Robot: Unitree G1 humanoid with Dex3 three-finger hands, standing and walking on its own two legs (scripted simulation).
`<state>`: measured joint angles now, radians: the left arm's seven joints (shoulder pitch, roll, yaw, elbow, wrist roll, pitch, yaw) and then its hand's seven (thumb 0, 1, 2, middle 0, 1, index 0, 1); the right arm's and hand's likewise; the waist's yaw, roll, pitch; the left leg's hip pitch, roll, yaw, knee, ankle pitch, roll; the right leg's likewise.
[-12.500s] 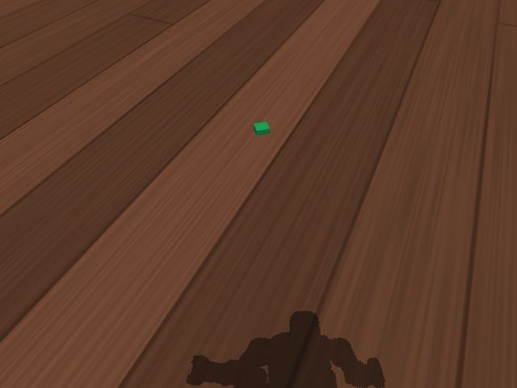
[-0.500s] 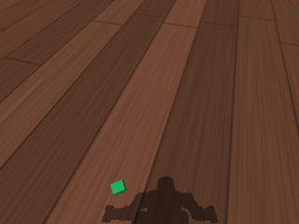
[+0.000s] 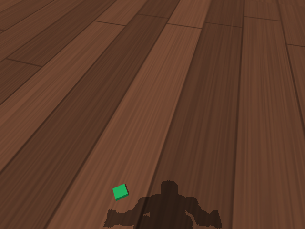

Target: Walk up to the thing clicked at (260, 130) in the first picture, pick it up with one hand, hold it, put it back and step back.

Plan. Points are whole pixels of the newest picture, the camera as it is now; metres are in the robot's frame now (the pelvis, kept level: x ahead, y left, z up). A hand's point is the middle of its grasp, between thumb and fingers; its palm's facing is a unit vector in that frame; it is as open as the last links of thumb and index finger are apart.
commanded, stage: stand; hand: left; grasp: from above
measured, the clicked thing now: (120, 192) +0.44 +0.22 -0.76
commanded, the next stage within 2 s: rise first in 0.78 s
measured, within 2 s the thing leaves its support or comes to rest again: neither
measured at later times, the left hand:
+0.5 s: hand out of the picture +0.07 +0.26 -0.15, palm faces -0.03 -0.93 -0.35, open 7.4 cm
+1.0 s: hand out of the picture +0.10 +0.25 -0.16, palm faces +0.03 -0.94 -0.33, open 7.6 cm
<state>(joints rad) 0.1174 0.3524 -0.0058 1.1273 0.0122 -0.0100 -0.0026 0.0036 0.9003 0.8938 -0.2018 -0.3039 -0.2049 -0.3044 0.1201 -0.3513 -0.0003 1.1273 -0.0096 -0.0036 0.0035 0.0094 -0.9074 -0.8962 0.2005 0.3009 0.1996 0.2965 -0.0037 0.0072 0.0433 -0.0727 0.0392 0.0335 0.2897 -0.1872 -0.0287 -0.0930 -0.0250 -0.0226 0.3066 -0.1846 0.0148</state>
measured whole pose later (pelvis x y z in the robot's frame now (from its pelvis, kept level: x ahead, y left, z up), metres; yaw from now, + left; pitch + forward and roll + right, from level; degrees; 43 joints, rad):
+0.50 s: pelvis +0.00 +0.00 +0.00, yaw +0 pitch -2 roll +0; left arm 0.12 0.35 -0.01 1.12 0.01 -0.01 0.00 0.00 0.90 0.89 -0.20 -0.30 -0.21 -0.30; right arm 0.12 -0.35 0.00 1.12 -0.01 -0.01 0.00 0.01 -0.91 -0.90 0.20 0.30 0.20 0.30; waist 0.00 0.01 0.04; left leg -0.07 0.04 0.04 0.29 -0.19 -0.03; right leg -0.09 -0.03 -0.02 0.31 -0.18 0.02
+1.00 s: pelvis -0.01 +0.00 -0.01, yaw +1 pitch +1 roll +0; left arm 0.03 0.32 0.06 1.09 0.01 -0.02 0.00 0.01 0.81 0.90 -0.23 -0.39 -0.22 -0.40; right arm 0.19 -0.33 0.00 0.94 0.04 -0.03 -0.03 0.01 -0.93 -0.90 0.20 0.30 0.20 0.30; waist -0.01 0.01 0.05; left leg -0.22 0.03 0.01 0.41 -0.22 -0.02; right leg -0.22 -0.03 -0.04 0.41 -0.22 0.01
